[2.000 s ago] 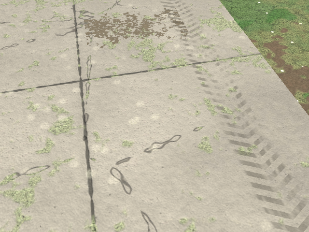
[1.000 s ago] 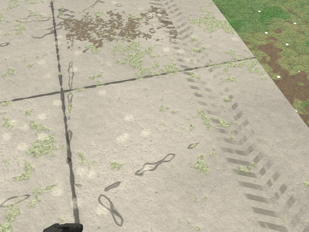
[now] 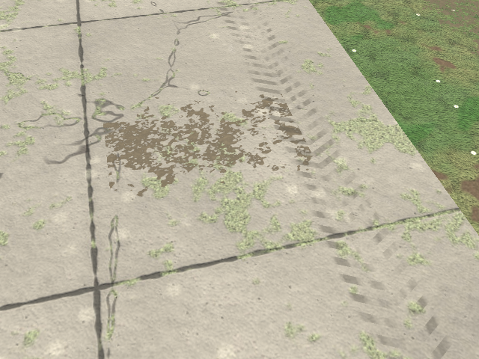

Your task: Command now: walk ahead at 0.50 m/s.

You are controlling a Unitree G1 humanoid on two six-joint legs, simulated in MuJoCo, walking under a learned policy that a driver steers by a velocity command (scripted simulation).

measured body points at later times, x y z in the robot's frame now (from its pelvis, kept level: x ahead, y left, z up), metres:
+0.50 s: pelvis +0.29 -0.07 +0.00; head +0.30 -0.08 +0.45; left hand +0.30 +0.20 -0.14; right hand +0.42 -0.33 -0.13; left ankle +0.40 +0.12 -0.67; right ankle +0.27 -0.14 -0.75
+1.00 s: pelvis +0.57 +0.03 +0.00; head +0.60 +0.05 +0.44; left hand +0.63 +0.33 -0.11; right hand +0.73 -0.21 -0.12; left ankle +0.56 +0.09 -0.75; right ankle +0.67 -0.14 -0.67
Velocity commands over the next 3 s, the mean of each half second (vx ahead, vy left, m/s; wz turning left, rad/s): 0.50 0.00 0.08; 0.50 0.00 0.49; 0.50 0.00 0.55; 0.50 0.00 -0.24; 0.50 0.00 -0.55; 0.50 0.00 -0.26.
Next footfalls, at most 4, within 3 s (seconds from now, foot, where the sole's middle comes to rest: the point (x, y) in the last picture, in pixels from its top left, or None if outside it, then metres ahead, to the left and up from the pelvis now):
0.20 right None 0.31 -0.15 -0.79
0.78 left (196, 326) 0.60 0.10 -0.79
1.26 right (225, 228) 0.93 0.01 -0.79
1.74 left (117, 219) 0.99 0.37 -0.79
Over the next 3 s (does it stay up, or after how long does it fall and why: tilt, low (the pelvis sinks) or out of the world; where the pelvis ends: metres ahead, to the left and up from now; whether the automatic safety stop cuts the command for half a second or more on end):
stays up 1.58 0.38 0.00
